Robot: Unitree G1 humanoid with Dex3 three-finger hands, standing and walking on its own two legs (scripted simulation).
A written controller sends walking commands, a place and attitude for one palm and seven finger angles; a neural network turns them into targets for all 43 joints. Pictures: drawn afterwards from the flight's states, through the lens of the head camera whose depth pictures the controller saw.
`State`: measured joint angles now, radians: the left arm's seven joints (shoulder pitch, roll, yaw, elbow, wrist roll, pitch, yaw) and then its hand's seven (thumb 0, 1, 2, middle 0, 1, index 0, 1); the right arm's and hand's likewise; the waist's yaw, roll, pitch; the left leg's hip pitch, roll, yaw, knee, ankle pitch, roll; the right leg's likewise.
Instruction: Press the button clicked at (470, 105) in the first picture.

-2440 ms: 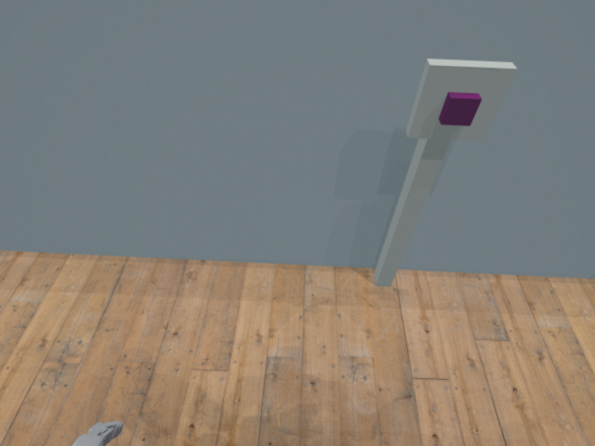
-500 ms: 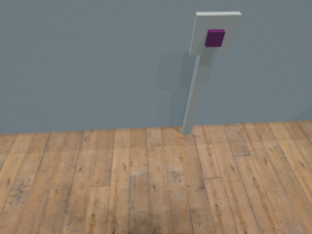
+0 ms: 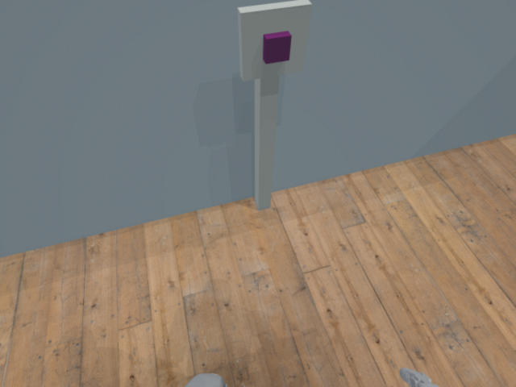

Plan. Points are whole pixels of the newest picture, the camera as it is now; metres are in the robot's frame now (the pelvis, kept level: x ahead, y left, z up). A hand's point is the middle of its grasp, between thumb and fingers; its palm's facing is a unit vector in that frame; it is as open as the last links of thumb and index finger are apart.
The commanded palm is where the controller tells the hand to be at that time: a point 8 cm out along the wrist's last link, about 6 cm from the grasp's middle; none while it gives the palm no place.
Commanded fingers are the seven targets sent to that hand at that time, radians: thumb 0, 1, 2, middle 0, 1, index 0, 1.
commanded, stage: walk to a spot facing it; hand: left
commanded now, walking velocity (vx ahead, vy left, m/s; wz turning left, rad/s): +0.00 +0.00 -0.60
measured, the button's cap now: (276, 47) +0.88 +0.05 +0.05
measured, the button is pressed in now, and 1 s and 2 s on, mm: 0 0 0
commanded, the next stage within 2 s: none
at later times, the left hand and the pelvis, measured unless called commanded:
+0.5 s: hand out of the picture +0.12 +0.24 -0.17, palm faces -0.32 -0.93 -0.18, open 7.4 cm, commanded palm none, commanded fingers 0.00 0.90 0.90 -0.20 -0.30 -0.20 -0.30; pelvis -0.02 +0.07 +0.00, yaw -20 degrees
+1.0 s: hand (183, 374) +0.15 +0.15 -0.16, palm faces -0.56 -0.80 -0.21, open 7.4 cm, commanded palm none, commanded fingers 0.00 0.90 0.90 -0.20 -0.30 -0.20 -0.30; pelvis -0.03 +0.04 +0.00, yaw -36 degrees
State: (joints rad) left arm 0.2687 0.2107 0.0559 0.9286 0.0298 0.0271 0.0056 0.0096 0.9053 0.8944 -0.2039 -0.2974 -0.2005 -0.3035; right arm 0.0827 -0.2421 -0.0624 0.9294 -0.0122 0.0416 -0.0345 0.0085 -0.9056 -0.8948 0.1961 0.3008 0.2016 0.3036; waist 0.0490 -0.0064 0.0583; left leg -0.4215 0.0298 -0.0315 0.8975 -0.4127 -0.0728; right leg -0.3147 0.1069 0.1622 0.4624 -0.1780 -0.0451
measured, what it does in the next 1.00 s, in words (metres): steps on the spot, turning right: left foot, then right foot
